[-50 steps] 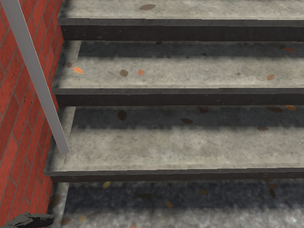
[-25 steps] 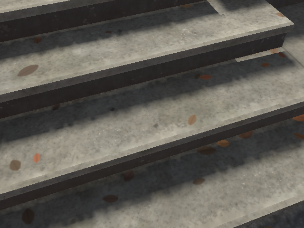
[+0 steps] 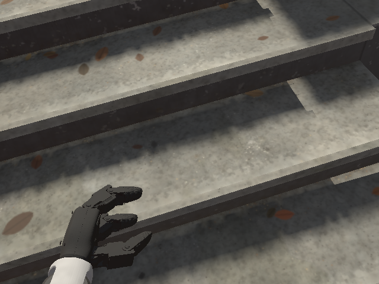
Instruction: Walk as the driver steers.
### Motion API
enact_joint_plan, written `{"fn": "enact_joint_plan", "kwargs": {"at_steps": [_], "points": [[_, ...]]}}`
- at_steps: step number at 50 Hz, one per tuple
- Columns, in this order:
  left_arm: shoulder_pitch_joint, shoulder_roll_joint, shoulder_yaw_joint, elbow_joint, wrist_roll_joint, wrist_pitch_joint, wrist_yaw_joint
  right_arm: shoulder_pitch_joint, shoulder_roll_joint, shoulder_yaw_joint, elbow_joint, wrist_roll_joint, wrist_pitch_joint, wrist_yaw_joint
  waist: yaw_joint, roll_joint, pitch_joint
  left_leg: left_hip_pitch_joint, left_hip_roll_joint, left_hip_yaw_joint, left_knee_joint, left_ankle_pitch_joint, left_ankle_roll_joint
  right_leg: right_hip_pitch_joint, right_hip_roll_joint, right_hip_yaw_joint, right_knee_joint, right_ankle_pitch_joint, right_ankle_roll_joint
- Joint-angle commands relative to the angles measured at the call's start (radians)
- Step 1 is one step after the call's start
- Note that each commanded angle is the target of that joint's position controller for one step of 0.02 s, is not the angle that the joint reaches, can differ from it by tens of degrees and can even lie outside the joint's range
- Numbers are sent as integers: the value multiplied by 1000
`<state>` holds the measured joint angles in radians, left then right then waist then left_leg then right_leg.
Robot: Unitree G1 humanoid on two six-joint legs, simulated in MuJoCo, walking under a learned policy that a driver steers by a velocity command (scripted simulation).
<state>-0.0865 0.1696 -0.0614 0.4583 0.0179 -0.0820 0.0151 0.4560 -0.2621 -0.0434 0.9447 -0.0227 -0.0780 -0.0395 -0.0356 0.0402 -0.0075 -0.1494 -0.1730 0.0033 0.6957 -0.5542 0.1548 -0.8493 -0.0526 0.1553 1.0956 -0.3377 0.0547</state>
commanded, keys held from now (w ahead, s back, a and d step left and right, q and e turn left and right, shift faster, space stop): w+q+shift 0.66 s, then e+shift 0.34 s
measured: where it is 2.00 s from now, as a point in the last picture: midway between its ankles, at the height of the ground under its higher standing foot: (134, 59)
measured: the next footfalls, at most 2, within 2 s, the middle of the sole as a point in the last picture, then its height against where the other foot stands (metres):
right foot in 0.06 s outside the picture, level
left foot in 0.34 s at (199, 264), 0.15 m higher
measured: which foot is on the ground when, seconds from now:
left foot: down 0.00-0.00, up 0.02-0.32, down 0.34-0.62, up 0.64-0.98, down 1.00-1.00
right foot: up 0.00-0.04, down 0.06-0.30, up 0.32-0.60, down 0.62-1.00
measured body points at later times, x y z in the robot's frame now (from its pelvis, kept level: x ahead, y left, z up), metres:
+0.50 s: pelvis +0.50 +0.02 +0.16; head +0.51 +0.02 +0.61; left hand +0.63 +0.29 +0.13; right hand +0.66 -0.21 +0.03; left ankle +0.43 +0.03 -0.55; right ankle +0.53 -0.12 -0.23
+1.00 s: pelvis +0.89 +0.16 +0.37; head +0.94 +0.20 +0.82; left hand +0.61 +0.20 +0.27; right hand +1.22 +0.30 +0.41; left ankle +0.99 +0.31 -0.25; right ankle +0.82 -0.01 -0.36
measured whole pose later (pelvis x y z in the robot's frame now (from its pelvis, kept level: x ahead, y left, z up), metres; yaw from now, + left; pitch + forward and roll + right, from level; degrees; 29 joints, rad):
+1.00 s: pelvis +0.89 +0.16 +0.37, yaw +34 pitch +5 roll +1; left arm 0.70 0.15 0.05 1.05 -0.01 -0.09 0.01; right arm -0.27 -0.04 0.09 0.38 -0.03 -0.05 -0.01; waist 0.13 -0.01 0.05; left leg -0.95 -0.05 0.10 1.11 -0.23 0.10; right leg -0.03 0.05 0.09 0.36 0.01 -0.07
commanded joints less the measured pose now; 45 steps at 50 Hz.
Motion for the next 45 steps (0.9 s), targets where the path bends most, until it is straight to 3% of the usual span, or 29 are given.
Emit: {"fn": "enact_joint_plan", "kwargs": {"at_steps": [1, 2, 3, 4, 5, 6, 8, 10, 12, 13, 14, 15, 16, 17, 18, 19, 21, 23, 26, 28, 29, 31, 32, 33, 34, 36, 38, 41, 45], "points": [[1006, 208, 105, 267, -48, 6, 35, -509, -172, -48, -227, -10, -62, 42, 565, -207, -335, -611, 48, -115, 451, 795, 7, 1355, -11, -150, -508, 615, -58], [914, 272, 137, 291, 8, -1, 34, -461, -73, -30, -259, 16, -58, 61, 443, -377, -391, -708, -24, -55, 933, 178, -61, 1427, -121, 35, -408, 611, -164], [853, 245, 142, 291, 36, -13, 12, -640, -45, -15, -310, -6, -65, 57, 467, -234, -150, -837, 23, -8, 1119, 187, -35, 1286, -133, 42, -509, 800, -156], [687, 228, 121, 287, 92, -43, -10, -511, 15, -8, -375, 40, -62, 44, 244, -228, -83, -1143, 25, -71, 1321, 91, -40, 1394, -278, 180, -482, 1277, -214], [649, 168, 118, 279, 93, -45, -27, -422, 46, 12, -391, 40, -27, 36, 175, -73, -196, -1212, 78, -59, 1383, 43, -34, 1420, -337, 254, -515, 942, -241], [594, 139, 117, 286, 87, -58, -19, -390, 93, 29, -416, 27, 0, 30, 119, -75, -191, -1190, 125, -84, 1441, 39, -33, 1258, -387, 322, -648, 524, -240], [528, 78, 100, 402, 60, -88, -26, -605, 192, 66, -541, -7, 51, 19, 56, -145, 111, -1334, 159, -87, 1585, -165, -6, 920, -381, 164, -904, 178, -179], [416, -5, 66, 472, 31, -108, -34, -726, 184, 77, -640, -13, 61, 15, -45, -135, 276, -1244, 183, -73, 1350, -190, 35, 629, -276, -158, -1067, 392, -79], [258, 78, 69, 446, 10, -75, -11, -578, 104, 79, -634, 1, 75, 36, -192, -46, 182, -590, 172, 110, 804, 32, 5, 235, -105, -431, -1164, 803, -83], [294, 170, 86, 404, -64, -90, 19, -376, 0, 47, -521, -7, 83, 54, -228, -6, -28, -166, 45, 238, 771, 191, -28, 191, -90, -418, -1031, 1468, -142], [326, 386, 135, 375, -95, -127, 15, -156, -67, 13, -470, -16, 92, 49, -302, -72, -250, 77, 5, 229, 728, 201, -53, 330, -143, -366, -840, 1881, -171], [197, 501, 183, 322, -96, -144, 2, 97, -139, -23, -412, -24, 98, 38, -423, -147, -434, 217, 16, 186, 668, 226, -45, 464, -200, -319, -516, 2105, -180], [125, 485, 204, 271, -102, -143, -17, 170, -198, -53, -382, -19, 96, 46, -467, -87, -505, 296, -3, 44, 383, 316, 19, 480, -156, -282, -26, 2026, -158], [123, 263, 171, 250, -18, -111, -65, -26, -199, -65, -356, 28, 81, 59, -324, 160, -318, 214, 53, -221, -26, 442, 158, 261, 97, -238, 575, 375, -114], [267, 142, 130, 122, 60, -100, -72, -207, -264, -79, -382, 29, 84, 50, -75, 319, -395, 332, 219, -606, -54, 1057, 273, -7, 159, -104, 1003, 160, -87], [257, 114, 107, 58, 71, -99, -67, -189, -267, -87, -371, 26, 93, 27, -62, 193, -477, 390, 302, -842, -237, 578, 319, -162, 169, -51, 1174, 106, -103], [161, -27, 33, -21, 92, -77, -47, -128, -180, -58, -262, 14, 62, 22, 7, -22, -84, 115, 260, -784, -346, 330, 246, -393, 119, -69, 1304, -32, -109], [191, -17, 16, -28, 81, -36, -18, -118, -99, -31, -221, 2, 17, 31, 69, -72, 92, -106, 233, -566, -321, 526, 179, -446, 84, -106, 1265, -104, -109], [-67, -65, -16, -174, 57, -1, 24, -83, -81, -13, -117, -15, -22, 50, 96, -46, 199, -394, 180, -365, -474, 451, 81, -404, 29, -153, 1024, -337, -129], [-46, -32, -28, -218, 58, 6, 26, -169, -109, -29, -145, 28, -12, 25, 148, -99, 115, -668, 126, -268, -654, 661, 106, 167, -1, -225, 440, -211, -104], [102, 10, 3, -142, 40, 12, 16, -226, -155, -48, -193, 72, -22, 8, 198, -142, -75, -814, 104, -251, -638, 1120, 123, 703, 89, -300, 317, 5, -98], [413, 111, 80, -70, 9, 26, 58, -300, -312, -120, -241, 69, -67, 34, 357, -8, -357, -505, 203, -326, -209, 1886, 74, 1001, 81, -162, 110, -8, -99], [588, 169, 113, -20, 24, 23, 61, -356, -324, -141, -274, 58, -90, 50, 449, -47, -489, -330, 186, -356, 152, 1827, 11, 1033, 65, -53, -170, -170, -132], [624, 251, 145, 73, 6, -10, 51, -469, -147, -106, -320, 3, -109, 73, 421, -412, -425, -403, -3, -238, 633, 840, -67, 1072, -76, 51, -348, 25, -157], [583, 223, 139, 134, -2, -4, 49, -498, 37, -47, -355, -31, -118, 73, 325, -452, -267, -643, -45, -207, 1003, 340, -80, 1009, -165, 291, -515, 653, -207], [369, 111, 127, 167, 22, -14, 4, -246, 59, -34, -371, -14, -73, 66, 62, -214, -276, -823, -5, -204, 1324, 316, -84, 996, -287, 576, -598, 755, -334], [438, -13, 101, 320, -4, -31, -14, -300, 176, 26, -415, -53, -23, 49, 19, -114, -56, -1054, 18, -176, 1464, 170, -64, 899, -192, 354, -628, 552, -283], [535, -74, 76, 464, -35, -51, -23, -514, 151, 55, -493, -50, 8, 38, 30, -30, 127, -1065, 69, -39, 1187, -79, -46, 651, -58, 8, -749, 704, -185], [694, 52, 93, 550, -8, -41, 23, -714, 183, 104, -649, -29, 5, 36, 52, -140, 32, -1027, 167, 112, 952, -98, -74, 725, -70, 9, -891, 1172, -220]]}}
